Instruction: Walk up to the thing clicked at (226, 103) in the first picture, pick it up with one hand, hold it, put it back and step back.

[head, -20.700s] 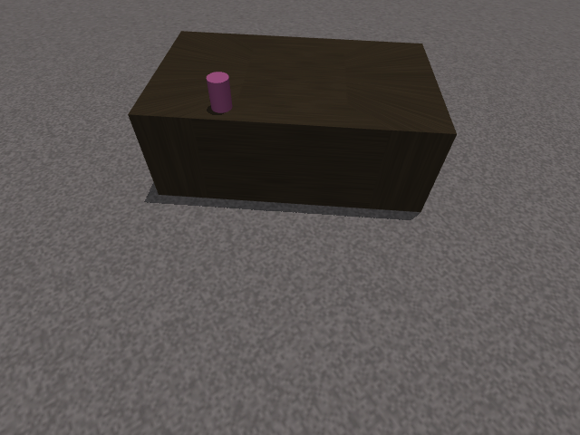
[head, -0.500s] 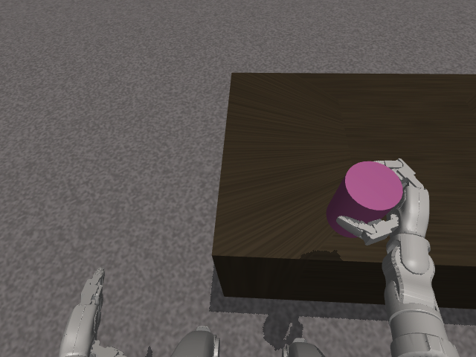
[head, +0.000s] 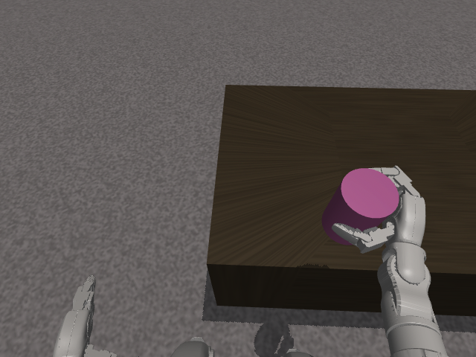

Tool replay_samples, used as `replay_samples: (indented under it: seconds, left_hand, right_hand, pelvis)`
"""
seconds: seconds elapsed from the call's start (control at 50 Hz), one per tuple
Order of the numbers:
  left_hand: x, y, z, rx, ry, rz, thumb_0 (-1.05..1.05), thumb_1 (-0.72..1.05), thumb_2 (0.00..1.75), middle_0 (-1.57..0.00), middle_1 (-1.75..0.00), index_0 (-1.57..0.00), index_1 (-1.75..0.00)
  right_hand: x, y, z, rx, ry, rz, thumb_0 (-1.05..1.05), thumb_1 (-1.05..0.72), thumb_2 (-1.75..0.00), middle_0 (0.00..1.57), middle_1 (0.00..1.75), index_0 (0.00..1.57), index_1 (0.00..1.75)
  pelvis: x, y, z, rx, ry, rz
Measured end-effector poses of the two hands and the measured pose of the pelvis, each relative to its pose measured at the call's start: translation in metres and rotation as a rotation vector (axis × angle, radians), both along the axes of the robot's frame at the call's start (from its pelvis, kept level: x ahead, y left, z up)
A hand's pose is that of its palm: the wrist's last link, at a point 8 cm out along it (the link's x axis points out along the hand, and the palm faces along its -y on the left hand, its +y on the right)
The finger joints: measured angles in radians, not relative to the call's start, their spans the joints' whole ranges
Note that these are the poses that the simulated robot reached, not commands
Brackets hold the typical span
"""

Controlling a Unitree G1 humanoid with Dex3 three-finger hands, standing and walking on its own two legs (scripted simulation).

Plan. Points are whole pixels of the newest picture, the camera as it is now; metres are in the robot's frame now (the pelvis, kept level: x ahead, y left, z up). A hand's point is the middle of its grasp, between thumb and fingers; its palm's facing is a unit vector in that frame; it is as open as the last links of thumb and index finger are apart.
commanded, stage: hold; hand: right
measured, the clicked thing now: (355, 209) +0.35 -0.17 +0.05
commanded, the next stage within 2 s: none
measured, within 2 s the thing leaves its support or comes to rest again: neither
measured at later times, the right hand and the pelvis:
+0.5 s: hand (364, 206) +0.34 -0.17 +0.08, palm faces +0.21 +0.98 +0.01, open 11.5 cm; pelvis +0.00 +0.00 +0.01, yaw +0 degrees
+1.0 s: hand (367, 213) +0.33 -0.18 +0.07, palm faces +0.23 +0.97 +0.01, open 11.5 cm; pelvis +0.00 +0.00 +0.02, yaw +0 degrees
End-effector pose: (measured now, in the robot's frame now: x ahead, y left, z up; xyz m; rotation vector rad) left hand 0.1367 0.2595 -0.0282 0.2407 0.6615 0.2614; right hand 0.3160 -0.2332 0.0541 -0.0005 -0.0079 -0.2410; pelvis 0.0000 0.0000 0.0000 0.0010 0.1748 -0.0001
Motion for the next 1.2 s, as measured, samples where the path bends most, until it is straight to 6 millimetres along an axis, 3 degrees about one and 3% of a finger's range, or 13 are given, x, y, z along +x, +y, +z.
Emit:
replay_samples:
  seconds: [0.44, 0.62, 0.84, 1.02, 1.2]
  left_hand:
    - [0.003, -0.010, 0.004, -0.039, -0.008, -0.010, -0.01, -0.52, 0.05, -0.05, -0.05, -0.05, -0.05]
    - [-0.004, 0.004, 0.000, -0.028, 0.016, 0.026, -0.01, -0.52, 0.04, -0.05, -0.06, -0.06, -0.05]
    - [0.003, 0.001, 0.003, -0.028, 0.004, 0.014, -0.01, -0.52, 0.04, -0.05, -0.06, -0.06, -0.05]
    - [0.001, 0.002, 0.000, -0.021, 0.027, 0.020, -0.01, -0.52, 0.05, -0.05, -0.06, -0.06, -0.05]
    - [0.006, -0.002, 0.000, -0.027, 0.013, 0.016, -0.01, -0.52, 0.05, -0.05, -0.06, -0.06, -0.05]
  right_hand:
    - [-0.009, 0.011, 0.020, 0.009, -0.004, 0.037, -0.02, 0.61, -0.93, 0.63, 1.07, 0.69, 1.11]
    - [-0.012, 0.013, 0.024, 0.002, 0.005, 0.025, -0.02, 0.61, -0.93, 0.63, 1.07, 0.69, 1.11]
    - [-0.015, 0.016, 0.020, 0.011, 0.015, 0.034, -0.02, 0.61, -0.93, 0.63, 1.07, 0.69, 1.11]
    - [-0.019, 0.006, 0.015, 0.009, 0.013, 0.010, -0.02, 0.61, -0.94, 0.63, 1.07, 0.69, 1.11]
    - [-0.019, 0.006, 0.021, 0.004, -0.003, 0.025, -0.02, 0.61, -0.94, 0.63, 1.08, 0.69, 1.11]
  pelvis:
    - [0.000, 0.000, 0.012, -0.003, -0.048, 0.001]
    - [-0.002, 0.001, 0.014, -0.005, -0.061, 0.003]
    - [-0.001, 0.003, 0.017, -0.004, -0.064, -0.001]
    - [0.000, 0.001, 0.016, -0.003, -0.060, 0.000]
    - [0.003, -0.002, 0.017, -0.001, -0.062, -0.003]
